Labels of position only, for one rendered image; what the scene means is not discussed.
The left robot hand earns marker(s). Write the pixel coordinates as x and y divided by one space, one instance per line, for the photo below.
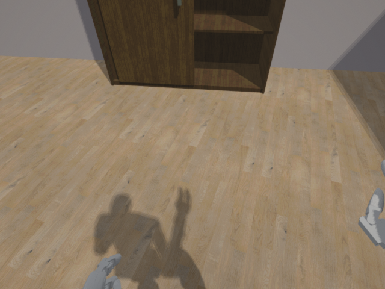
97 279

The right robot hand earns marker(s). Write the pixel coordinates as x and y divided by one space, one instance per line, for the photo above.
374 227

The wardrobe door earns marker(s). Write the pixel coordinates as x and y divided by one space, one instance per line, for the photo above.
105 38
152 41

